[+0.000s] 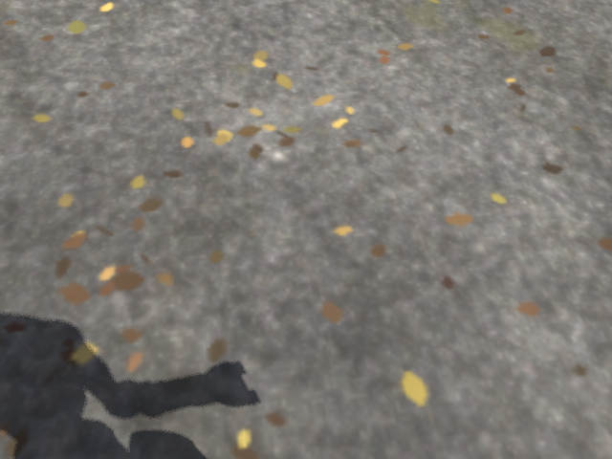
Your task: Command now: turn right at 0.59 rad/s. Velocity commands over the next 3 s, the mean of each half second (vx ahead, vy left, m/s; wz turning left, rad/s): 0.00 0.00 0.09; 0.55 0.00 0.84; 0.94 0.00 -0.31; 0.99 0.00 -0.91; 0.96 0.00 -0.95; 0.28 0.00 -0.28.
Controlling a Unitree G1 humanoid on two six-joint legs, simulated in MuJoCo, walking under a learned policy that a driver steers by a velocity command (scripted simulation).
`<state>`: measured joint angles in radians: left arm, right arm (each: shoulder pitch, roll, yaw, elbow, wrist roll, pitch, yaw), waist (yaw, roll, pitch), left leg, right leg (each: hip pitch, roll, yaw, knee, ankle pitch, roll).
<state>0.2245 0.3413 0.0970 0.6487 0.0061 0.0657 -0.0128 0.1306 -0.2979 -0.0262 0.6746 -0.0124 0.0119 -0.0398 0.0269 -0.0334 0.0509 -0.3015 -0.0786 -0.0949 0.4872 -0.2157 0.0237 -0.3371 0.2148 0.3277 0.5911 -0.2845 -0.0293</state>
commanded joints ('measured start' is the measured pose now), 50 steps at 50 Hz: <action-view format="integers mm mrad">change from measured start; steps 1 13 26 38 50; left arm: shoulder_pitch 45 -30 -37 54 -88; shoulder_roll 147 36 53 160 82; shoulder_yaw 32 -33 -39 14 -49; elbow -56 19 11 65 -14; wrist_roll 30 -1 27 39 67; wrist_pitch -19 3 -43 -104 -106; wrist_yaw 14 32 66 16 -41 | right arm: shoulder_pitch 24 110 72 -136 229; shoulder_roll -212 -178 -89 -86 -174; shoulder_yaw -56 -61 -73 -53 -55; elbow -66 25 0 -118 17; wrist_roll -22 -8 8 -3 8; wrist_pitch -2 13 66 44 -66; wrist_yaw -3 45 91 158 57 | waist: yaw -13 -57 -4 29 -31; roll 193 270 -130 -82 93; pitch -116 -52 -30 49 51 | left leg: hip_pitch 154 190 -274 -159 245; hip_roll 450 210 73 112 177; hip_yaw -473 -244 113 228 -228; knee -246 -123 537 202 -361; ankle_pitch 71 360 -211 -221 -25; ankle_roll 217 165 -75 76 240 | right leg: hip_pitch -174 27 341 302 -459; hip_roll -30 -101 -456 -564 -316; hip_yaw -130 -316 -291 -390 -360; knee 374 -11 -237 -424 480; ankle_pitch -289 -195 607 -227 98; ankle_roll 45 61 -158 -82 78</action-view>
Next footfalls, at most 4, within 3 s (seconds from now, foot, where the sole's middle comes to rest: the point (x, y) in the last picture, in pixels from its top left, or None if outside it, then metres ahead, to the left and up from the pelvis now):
0.34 right None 0.01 -0.11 -0.77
0.82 left None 0.04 0.17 -0.77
1.26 right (146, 434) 0.49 0.36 -0.77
1.68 left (22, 307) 0.78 0.72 -0.77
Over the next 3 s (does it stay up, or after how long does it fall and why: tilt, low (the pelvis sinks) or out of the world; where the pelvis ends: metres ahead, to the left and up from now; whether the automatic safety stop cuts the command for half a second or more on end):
stays up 1.56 0.45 0.00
